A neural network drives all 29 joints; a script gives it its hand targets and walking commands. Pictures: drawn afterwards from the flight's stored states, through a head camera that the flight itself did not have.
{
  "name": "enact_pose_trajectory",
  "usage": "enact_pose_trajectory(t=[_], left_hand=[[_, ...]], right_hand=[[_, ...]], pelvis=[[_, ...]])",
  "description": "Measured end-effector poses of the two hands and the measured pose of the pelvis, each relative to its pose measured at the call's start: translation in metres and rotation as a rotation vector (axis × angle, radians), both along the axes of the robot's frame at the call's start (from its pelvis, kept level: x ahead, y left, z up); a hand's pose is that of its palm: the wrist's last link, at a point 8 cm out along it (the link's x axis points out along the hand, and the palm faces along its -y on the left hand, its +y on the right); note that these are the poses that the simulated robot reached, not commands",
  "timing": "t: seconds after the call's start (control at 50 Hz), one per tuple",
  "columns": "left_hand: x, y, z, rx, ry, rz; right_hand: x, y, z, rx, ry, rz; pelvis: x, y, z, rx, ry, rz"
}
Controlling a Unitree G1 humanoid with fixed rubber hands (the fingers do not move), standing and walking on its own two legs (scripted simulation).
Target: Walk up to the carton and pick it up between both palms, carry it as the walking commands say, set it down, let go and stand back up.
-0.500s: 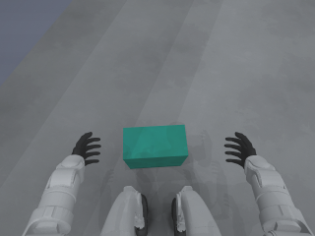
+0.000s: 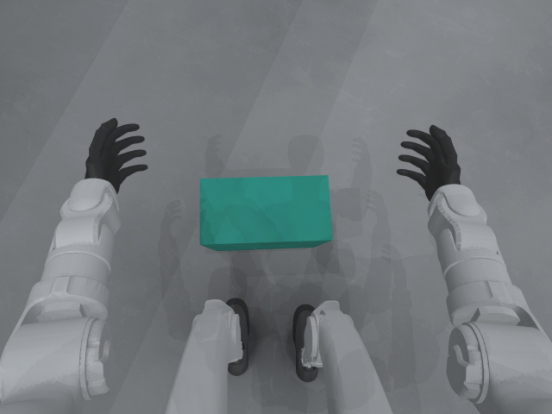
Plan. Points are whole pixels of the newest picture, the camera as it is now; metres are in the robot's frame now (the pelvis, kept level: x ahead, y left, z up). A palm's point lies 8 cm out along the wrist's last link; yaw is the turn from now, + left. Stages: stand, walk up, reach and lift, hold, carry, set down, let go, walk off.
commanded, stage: reach and lift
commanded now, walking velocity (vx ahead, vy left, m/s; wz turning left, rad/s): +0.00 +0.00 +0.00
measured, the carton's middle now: (265, 218) +0.44 +0.02 -0.51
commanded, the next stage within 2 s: none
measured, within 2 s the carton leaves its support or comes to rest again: neither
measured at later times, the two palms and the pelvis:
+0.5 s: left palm (136, 196) +0.43 +0.25 -0.23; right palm (398, 202) +0.42 -0.22 -0.23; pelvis -0.04 +0.00 -0.11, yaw -1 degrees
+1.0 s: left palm (165, 218) +0.42 +0.24 -0.38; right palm (374, 220) +0.41 -0.23 -0.37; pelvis -0.06 +0.00 -0.22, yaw -1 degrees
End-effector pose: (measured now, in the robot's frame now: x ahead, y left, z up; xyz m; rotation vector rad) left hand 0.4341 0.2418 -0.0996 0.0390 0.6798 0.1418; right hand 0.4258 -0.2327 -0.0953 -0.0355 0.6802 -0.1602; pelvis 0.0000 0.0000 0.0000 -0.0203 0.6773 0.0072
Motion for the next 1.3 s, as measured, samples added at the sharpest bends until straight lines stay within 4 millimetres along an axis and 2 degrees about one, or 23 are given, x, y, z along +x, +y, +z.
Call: enact_pose_trajectory(t=[0.08, 0.18, 0.24, 0.32, 0.44, 0.52, 0.6, 0.66, 0.74, 0.82, 0.94, 1.06, 1.16, 1.26, 1.3], left_hand=[[0.002, -0.004, -0.010, -0.005, -0.001, -0.017], [-0.021, 0.008, -0.022, 0.008, 0.045, 0.004], [-0.029, 0.017, -0.034, 0.012, 0.074, 0.014], [-0.018, 0.020, -0.056, 0.006, 0.041, 0.005], [0.003, 0.007, -0.104, -0.020, 0.017, -0.022], [-0.003, 0.004, -0.140, -0.013, 0.042, -0.016], [-0.015, 0.009, -0.170, 0.014, 0.079, -0.008], [-0.019, 0.012, -0.184, 0.027, 0.074, -0.008], [-0.014, 0.011, -0.197, 0.028, 0.044, -0.015], [-0.010, 0.006, -0.218, 0.022, 0.046, -0.026], [-0.014, -0.006, -0.257, 0.001, 0.067, -0.016], [-0.020, -0.006, -0.299, 0.012, 0.084, 0.002], [-0.025, -0.004, -0.333, 0.008, 0.105, 0.017], [-0.019, 0.012, -0.344, 0.041, 0.089, 0.043], [-0.016, 0.012, -0.347, 0.039, 0.080, 0.038]], right_hand=[[-0.007, -0.002, -0.013, 0.008, 0.011, 0.003], [-0.024, -0.005, -0.027, 0.011, 0.027, -0.003], [-0.025, -0.006, -0.040, 0.004, 0.038, -0.008], [-0.016, -0.003, -0.064, 0.002, 0.029, -0.017], [-0.004, 0.008, -0.109, 0.005, 0.035, 0.002], [-0.004, 0.008, -0.137, -0.002, 0.032, -0.005], [-0.005, 0.005, -0.160, -0.005, 0.023, -0.012], [-0.007, 0.001, -0.178, -0.006, 0.031, -0.016], [-0.013, 0.001, -0.204, -0.002, 0.048, -0.013], [-0.020, 0.004, -0.229, -0.004, 0.068, -0.008], [-0.019, 0.006, -0.260, -0.006, 0.048, -0.003], [-0.017, 0.005, -0.299, -0.011, 0.072, -0.009], [-0.021, 0.013, -0.334, -0.006, 0.108, 0.006], [-0.012, 0.001, -0.345, -0.035, 0.092, -0.016], [-0.009, 0.002, -0.345, -0.027, 0.073, -0.017]], pelvis=[[-0.003, -0.002, -0.004, -0.003, 0.040, -0.003], [-0.008, -0.002, -0.011, 0.000, 0.058, -0.008], [-0.014, -0.001, -0.024, 0.001, 0.059, -0.003], [-0.026, -0.001, -0.052, -0.001, 0.066, -0.001], [-0.039, 0.000, -0.091, -0.010, 0.073, 0.003], [-0.039, 0.002, -0.110, -0.014, 0.090, -0.002], [-0.036, 0.004, -0.127, -0.014, 0.107, -0.004], [-0.035, 0.005, -0.140, -0.009, 0.112, -0.004], [-0.039, 0.006, -0.157, -0.007, 0.112, -0.005], [-0.045, 0.005, -0.176, -0.008, 0.101, -0.004], [-0.053, 0.003, -0.205, -0.008, 0.072, -0.008], [-0.058, 0.000, -0.231, -0.002, 0.031, -0.010], [-0.058, -0.003, -0.249, -0.004, 0.000, -0.011], [-0.054, -0.003, -0.264, -0.004, -0.021, -0.011], [-0.053, -0.002, -0.268, -0.004, -0.028, -0.011]])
